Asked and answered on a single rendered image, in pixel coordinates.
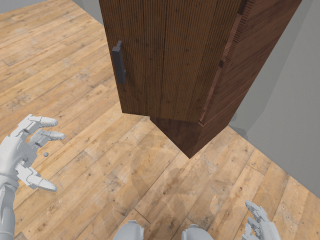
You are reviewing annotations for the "cupboard door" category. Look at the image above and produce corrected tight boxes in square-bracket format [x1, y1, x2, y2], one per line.
[99, 0, 242, 123]

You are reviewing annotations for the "right robot thigh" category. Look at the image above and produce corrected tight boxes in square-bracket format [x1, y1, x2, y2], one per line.
[181, 227, 214, 240]

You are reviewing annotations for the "robot right hand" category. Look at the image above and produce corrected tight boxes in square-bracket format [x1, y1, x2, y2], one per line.
[242, 200, 281, 240]

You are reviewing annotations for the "robot left hand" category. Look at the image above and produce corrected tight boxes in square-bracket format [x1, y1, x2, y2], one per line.
[0, 114, 66, 192]

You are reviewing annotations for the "left robot shin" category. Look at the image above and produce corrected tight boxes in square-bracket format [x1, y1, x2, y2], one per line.
[128, 220, 138, 224]

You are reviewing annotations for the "left robot forearm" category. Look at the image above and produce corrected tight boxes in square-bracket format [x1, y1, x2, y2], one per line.
[0, 173, 20, 240]

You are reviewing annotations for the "handle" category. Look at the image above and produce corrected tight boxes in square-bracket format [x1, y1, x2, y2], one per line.
[112, 40, 126, 84]

